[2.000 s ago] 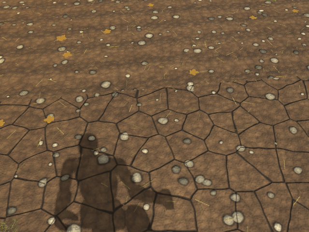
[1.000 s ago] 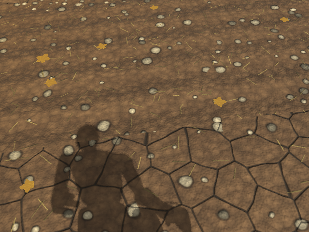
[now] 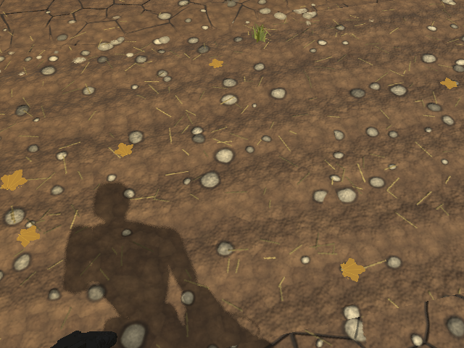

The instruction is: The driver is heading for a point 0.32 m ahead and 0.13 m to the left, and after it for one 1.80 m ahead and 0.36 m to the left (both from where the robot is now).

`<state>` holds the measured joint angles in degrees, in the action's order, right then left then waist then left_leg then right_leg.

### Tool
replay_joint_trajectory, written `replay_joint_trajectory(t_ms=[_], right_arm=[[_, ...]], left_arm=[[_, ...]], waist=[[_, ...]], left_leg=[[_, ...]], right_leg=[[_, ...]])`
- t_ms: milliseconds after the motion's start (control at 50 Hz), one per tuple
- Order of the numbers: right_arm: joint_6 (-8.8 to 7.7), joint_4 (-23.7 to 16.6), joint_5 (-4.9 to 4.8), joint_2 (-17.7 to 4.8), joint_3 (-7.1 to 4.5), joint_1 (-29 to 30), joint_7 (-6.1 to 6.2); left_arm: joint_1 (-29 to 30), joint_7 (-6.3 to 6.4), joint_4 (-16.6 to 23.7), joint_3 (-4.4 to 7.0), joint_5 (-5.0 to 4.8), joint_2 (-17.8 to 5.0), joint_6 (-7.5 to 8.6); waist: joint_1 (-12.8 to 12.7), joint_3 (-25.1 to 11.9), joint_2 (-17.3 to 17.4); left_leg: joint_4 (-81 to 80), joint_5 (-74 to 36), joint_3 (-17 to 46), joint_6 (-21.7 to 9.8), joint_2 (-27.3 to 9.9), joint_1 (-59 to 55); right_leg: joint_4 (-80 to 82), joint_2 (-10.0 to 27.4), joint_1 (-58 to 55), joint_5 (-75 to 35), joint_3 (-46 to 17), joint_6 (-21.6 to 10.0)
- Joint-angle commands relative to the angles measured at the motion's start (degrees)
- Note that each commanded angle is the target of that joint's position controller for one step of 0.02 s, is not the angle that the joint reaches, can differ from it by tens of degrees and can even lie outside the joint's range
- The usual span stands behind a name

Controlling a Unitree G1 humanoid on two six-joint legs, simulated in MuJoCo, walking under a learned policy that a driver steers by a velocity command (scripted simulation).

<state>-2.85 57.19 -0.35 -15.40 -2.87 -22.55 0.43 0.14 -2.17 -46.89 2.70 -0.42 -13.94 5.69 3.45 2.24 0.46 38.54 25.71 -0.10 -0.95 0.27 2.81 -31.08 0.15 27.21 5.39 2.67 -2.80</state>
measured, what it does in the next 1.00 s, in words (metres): walks ahead, turning left: left foot, then right foot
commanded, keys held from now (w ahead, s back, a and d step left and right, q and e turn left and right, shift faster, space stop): w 0.02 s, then w+q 0.48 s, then q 0.28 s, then no key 0.12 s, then w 0.10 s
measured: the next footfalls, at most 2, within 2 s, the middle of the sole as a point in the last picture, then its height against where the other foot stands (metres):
left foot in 0.52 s outside the picture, level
right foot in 0.98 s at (227, 291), level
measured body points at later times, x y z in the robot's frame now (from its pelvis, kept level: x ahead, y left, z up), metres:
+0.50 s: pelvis +0.27 +0.03 +0.00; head +0.30 +0.05 +0.45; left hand +0.22 +0.31 -0.14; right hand +0.51 -0.17 -0.10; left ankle +0.38 +0.15 -0.72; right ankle +0.11 -0.10 -0.72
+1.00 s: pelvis +0.46 +0.08 +0.01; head +0.48 +0.09 +0.46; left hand +0.50 +0.39 -0.09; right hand +0.70 -0.13 -0.10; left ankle +0.38 +0.15 -0.72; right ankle +0.58 +0.01 -0.73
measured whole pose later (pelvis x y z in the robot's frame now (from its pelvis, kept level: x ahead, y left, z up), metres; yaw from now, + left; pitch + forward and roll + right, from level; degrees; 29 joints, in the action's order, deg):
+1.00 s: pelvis +0.46 +0.08 +0.01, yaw +27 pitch +2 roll +1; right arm 0.2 42.1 0.0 -16.7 -3.9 -13.0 1.5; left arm -5.6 -0.3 -45.6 2.7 0.8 -15.9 3.6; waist 1.2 -0.3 -0.9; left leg 31.9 20.1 8.8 -3.0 7.1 13.2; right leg -29.4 -0.4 23.1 8.4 -2.3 0.5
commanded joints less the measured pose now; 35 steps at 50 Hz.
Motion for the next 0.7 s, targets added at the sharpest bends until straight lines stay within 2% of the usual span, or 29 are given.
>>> replay_joint_trajectory(t_ms=[20, 40, 60, 80, 100, 120, 180, 240, 300, 360, 400, 420, 460, 480, 500, 520, 540, 560, 580, 600, 620, 640, 660, 700], right_arm=[[-3.35, -5.22, -1.45, -7.37, -0.9, 0.39, -0.7], [-3.71, -6.31, -2.56, -8.06, -1.07, 4.25, -0.69], [-3.48, -6.59, -2.2, -7.46, -1.24, 6.25, -0.37], [-2.62, -6.25, -1.6, -6.8, -1.68, 5.55, 0.0], [-1.69, -5.77, -1.47, -5.21, -1.56, 4.0, 0.09], [-0.93, -5.39, -1.45, -3.78, -1.41, 2.95, 0.13], [0.15, -6.93, -1.3, -3.86, -1.85, 5.96, 0.42], [-0.24, -8.36, -0.83, -3.55, -2.03, 9.5, -0.18], [-0.52, -10.52, -0.61, -2.27, -1.39, 15.32, -1.2], [-0.45, -13.5, -0.63, -1.55, -0.79, 20.61, -2.17], [-0.35, -15.66, -0.7, -1.72, -0.71, 22.94, -2.94], [-0.29, -16.58, -0.77, -2.02, -0.8, 23.28, -3.36], [-0.04, -17.54, -0.78, -3.73, -1.59, 20.99, -3.92], [0.16, -17.1, -0.81, -5.21, -2.46, 16.89, -3.98], [0.23, -15.39, -1.03, -7.62, -3.94, 8.99, -3.73], [0.54, -13.42, -0.8, -12.08, -5.99, -0.11, -2.64], [0.58, -13.57, -0.47, -18.9, -7.15, -0.27, -1.73], [0.1, -15.71, 0.16, -15.43, -5.79, -0.74, -1.75], [-0.37, -16.25, 0.66, -12.32, -4.77, 1.95, -1.8], [-0.66, -16.72, -0.07, -10.11, -4.31, 5.47, -1.74], [-0.45, -17.46, -0.65, -8.73, -3.95, 9.02, -1.6], [-0.31, -18.32, -0.16, -7.7, -3.49, 10.87, -1.29], [-0.11, -18.89, 0.37, -8.16, -3.52, 11.71, -1.16], [-0.05, -19.18, 0.52, -10.02, -4.07, 11.9, -0.79]], left_arm=[[-20.81, 0.77, -3.17, 2.94, -0.54, -11.0, -0.46], [-15.86, 0.99, -1.93, 2.39, -0.21, -9.2, -0.44], [-12.1, 0.82, -1.62, 1.84, 0.26, -7.37, -0.16], [-9.97, 0.75, -1.48, 1.33, 0.8, -5.76, 0.37], [-9.09, 0.6, -1.82, 1.32, 1.14, -5.49, 0.66], [-9.03, 0.54, -2.28, 1.39, 1.15, -5.55, 0.96], [-10.61, 1.27, -3.8, 1.91, 1.55, -7.43, 1.51], [-11.77, 2.21, -4.57, 1.99, 1.5, -8.21, 1.35], [-13.14, 2.88, -5.09, 2.0, 1.09, -9.03, 1.05], [-16.86, 3.17, -6.58, 2.32, 0.5, -9.97, 0.03], [-18.26, 3.22, -7.14, 2.61, 0.07, -10.52, -1.03], [-18.2, 3.28, -7.13, 2.8, -0.13, -10.97, -1.55], [-16.56, 3.68, -6.31, 3.32, -0.39, -12.58, -2.39], [-15.83, 3.96, -5.89, 3.55, -0.42, -13.28, -2.87], [-14.76, 4.19, -5.4, 3.53, -0.52, -13.38, -3.34], [-14.43, 4.4, -4.22, 3.18, -0.16, -12.86, -3.16], [-19.79, 3.3, -1.19, 0.52, 2.02, -4.15, -1.51], [-16.8, 2.37, -0.75, 0.66, 0.44, -7.33, 0.95], [-11.27, 1.92, 0.86, 1.49, -1.51, -10.15, 2.01], [-10.05, 2.2, 1.3, 1.3, -1.38, -9.53, 2.25], [-9.6, 2.8, 0.84, 1.69, -0.15, -9.62, 1.82], [-9.97, 3.13, 1.01, 2.24, 0.5, -10.44, 0.92], [-10.8, 3.22, 1.46, 2.36, 0.69, -10.03, -0.1], [-12.11, 3.57, 1.85, 2.01, 1.02, -8.06, -1.37]], waist=[[-10.14, -17.36, -10.2], [-8.63, -10.66, -6.99], [-6.87, -5.71, -3.63], [-4.82, -3.76, -4.52], [-3.61, -2.95, -5.94], [-2.93, -2.48, -5.87], [-2.69, -0.4, -4.34], [-3.49, 0.0, -3.64], [-5.59, 1.43, -2.99], [-7.73, 3.24, -1.91], [-8.08, 3.77, -2.05], [-7.63, 3.59, -2.52], [-5.17, 0.7, -4.64], [-2.61, -2.16, -5.73], [1.88, -6.34, -5.07], [6.08, -11.12, -0.96], [-0.06, -16.37, 14.63], [2.19, -25.34, 9.88], [3.18, -19.67, 5.84], [1.04, -14.04, 1.3], [-1.11, -9.43, -1.75], [-2.93, -7.76, -1.09], [-4.28, -7.24, -0.42], [-5.52, -7.28, 0.57]], left_leg=[[37.58, 5.98, 6.98, -1.44, -0.34, 38.94], [36.37, 1.09, 5.51, -2.18, -3.39, 39.48], [32.3, -3.37, 4.5, -2.1, -5.69, 37.54], [29.08, -6.46, 4.99, -2.08, -7.56, 34.04], [27.7, -7.94, 5.42, -1.75, -8.17, 30.66], [26.65, -8.87, 5.51, -1.39, -8.37, 29.4], [21.72, -16.14, 7.0, -0.32, -8.21, 34.03], [12.67, -26.22, 6.79, 0.11, -7.32, 35.87], [3.93, -32.1, 2.81, -0.02, -6.68, 34.1], [-0.87, -30.57, 1.08, -0.84, -6.32, 37.19], [-2.69, -26.14, -0.35, -1.78, -5.73, 39.22], [-3.26, -23.3, -1.35, -2.48, -5.13, 38.82], [-3.39, -17.41, -4.82, -4.45, -1.98, 32.51], [-3.18, -14.89, -6.42, -5.71, 0.26, 26.58], [-6.29, -17.0, -7.17, -7.55, 2.75, 15.79], [-9.2, -21.76, 0.12, -10.37, 0.06, -0.79], [-10.5, -28.79, 29.7, -21.3, -16.06, -22.3], [-17.22, -36.24, 44.44, -25.93, -21.92, -26.77], [-16.37, -46.35, 33.58, -22.57, -19.44, -22.49], [-15.84, -49.72, 25.11, -19.57, -16.32, -14.39], [-17.19, -49.8, 20.46, -17.43, -13.96, -5.78], [-18.62, -51.86, 18.13, -16.65, -12.76, 0.87], [-19.69, -53.25, 17.44, -16.66, -11.95, 4.93], [-20.08, -57.56, 14.59, -16.37, -10.3, 9.14]], right_leg=[[12.89, 20.98, -46.4, 9.95, -37.45, -14.19], [14.6, 19.45, -37.31, 8.77, -29.09, -12.12], [17.38, 17.2, -28.56, 6.18, -23.1, -10.78], [19.71, 15.45, -22.99, 4.52, -18.78, -9.51], [21.54, 14.62, -19.02, 3.22, -16.18, -9.25], [22.96, 14.13, -16.87, 1.68, -13.63, -9.29], [25.25, 13.7, -16.58, -3.46, -7.44, -9.18], [25.62, 12.55, -18.89, -7.25, -1.78, -7.68], [26.34, 12.03, -20.12, -7.95, 2.72, -6.45], [24.56, 14.27, -27.28, -10.62, 4.47, -6.34], [21.72, 15.96, -32.52, -14.95, 5.25, -5.93], [19.72, 16.61, -34.26, -19.3, 5.83, -5.48], [12.75, 16.82, -35.61, -37.72, 7.62, -4.16], [6.09, 16.47, -35.27, -46.49, 8.42, -3.46], [-4.55, 14.73, -32.2, -48.72, 9.79, -2.02], [-20.64, 11.99, -20.43, -37.16, 9.9, 0.82], [-43.26, -0.08, 6.74, 16.68, 7.8, 5.32], [-52.46, -3.53, 12.87, 31.21, -5.58, 5.38], [-52.38, 0.11, 16.02, 27.54, -8.2, 4.08], [-47.17, 2.74, 15.28, 23.11, -7.7, 3.54], [-42.32, 4.32, 13.11, 20.8, -6.8, 3.96], [-39.92, 5.21, 8.87, 19.18, -6.83, 4.27], [-37.74, 5.07, 6.15, 18.32, -6.8, 4.84], [-31.05, 3.95, 4.19, 15.84, -5.82, 6.25]])
Keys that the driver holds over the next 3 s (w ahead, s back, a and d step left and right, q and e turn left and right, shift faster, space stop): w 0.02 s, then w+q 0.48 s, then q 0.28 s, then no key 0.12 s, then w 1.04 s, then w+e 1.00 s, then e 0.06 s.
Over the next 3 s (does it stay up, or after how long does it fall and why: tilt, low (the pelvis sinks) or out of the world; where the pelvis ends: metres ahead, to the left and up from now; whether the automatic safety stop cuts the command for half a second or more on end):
stays up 1.32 0.42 0.00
